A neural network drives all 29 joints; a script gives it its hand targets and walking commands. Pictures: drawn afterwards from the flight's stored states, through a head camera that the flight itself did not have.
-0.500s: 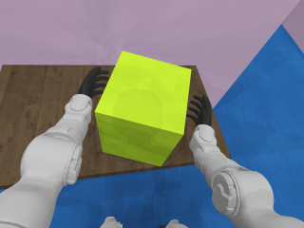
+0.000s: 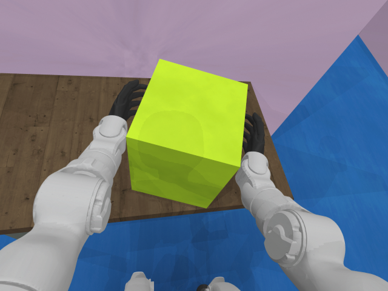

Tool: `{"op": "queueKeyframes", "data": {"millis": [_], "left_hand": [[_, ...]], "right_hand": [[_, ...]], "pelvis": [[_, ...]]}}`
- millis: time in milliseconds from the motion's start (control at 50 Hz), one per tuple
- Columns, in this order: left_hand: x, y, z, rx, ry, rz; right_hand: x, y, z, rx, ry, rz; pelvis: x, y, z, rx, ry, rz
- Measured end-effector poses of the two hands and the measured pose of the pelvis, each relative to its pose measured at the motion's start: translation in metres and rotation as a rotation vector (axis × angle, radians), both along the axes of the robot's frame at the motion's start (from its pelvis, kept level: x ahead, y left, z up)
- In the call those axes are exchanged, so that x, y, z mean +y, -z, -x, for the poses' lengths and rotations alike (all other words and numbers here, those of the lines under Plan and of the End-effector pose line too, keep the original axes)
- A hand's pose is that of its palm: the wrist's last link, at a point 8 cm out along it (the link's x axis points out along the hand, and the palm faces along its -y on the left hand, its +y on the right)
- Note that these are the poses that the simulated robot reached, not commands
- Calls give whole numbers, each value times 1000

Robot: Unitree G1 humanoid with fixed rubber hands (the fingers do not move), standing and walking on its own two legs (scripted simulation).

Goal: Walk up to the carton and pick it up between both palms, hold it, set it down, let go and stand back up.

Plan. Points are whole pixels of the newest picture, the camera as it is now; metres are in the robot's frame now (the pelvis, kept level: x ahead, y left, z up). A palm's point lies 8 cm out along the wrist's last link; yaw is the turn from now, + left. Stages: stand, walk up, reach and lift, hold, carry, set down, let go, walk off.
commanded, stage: reach and lift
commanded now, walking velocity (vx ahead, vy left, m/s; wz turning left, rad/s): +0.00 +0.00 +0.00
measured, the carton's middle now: (185, 141) +0.46 +0.01 -0.02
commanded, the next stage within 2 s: none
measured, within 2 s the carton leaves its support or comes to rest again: leaves its support in 1.76 s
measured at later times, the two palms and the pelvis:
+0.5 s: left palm (120, 115) +0.48 +0.16 +0.03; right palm (250, 155) +0.41 -0.13 +0.02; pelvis +0.01 +0.01 +0.02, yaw +1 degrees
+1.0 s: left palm (122, 118) +0.47 +0.15 +0.03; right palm (252, 157) +0.40 -0.13 +0.02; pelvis +0.01 +0.00 +0.03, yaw +2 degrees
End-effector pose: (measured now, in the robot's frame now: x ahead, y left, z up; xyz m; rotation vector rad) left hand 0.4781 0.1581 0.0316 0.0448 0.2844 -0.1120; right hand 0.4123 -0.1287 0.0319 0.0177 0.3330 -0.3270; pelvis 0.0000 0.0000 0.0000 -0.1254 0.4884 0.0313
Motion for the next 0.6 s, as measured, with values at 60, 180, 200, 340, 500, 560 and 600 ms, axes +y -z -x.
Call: {"op": "queueKeyframes", "data": {"millis": [60, 180, 200, 340, 500, 560, 600], "left_hand": [[0, 0, 0, -1, 0, 0], [0, 0, 1, -1, -1, -5], [0, 0, 1, -1, 0, -7], [-1, 0, 1, 3, -5, 11], [0, 0, 1, -3, 0, -2], [0, 0, 1, -4, 0, -4], [-1, 0, 1, -4, 0, -4]], "right_hand": [[0, 1, 1, -15, 8, -4], [1, 6, 3, -52, 15, -20], [1, 7, 4, -58, 17, -22], [2, 11, 6, -101, 30, -20], [1, 12, 6, -111, 11, -11], [1, 11, 6, -109, 0, -4], [0, 11, 6, -108, -5, -1]], "pelvis": [[1, -2, -1, -1, 1, 1], [5, -6, -1, -11, 2, -1], [6, -7, -1, -12, 2, -2], [9, -13, -3, -24, -6, -8], [10, -18, -9, -36, -10, -9], [9, -20, -10, -36, -10, -10], [8, -21, -11, -35, -10, -10]]}}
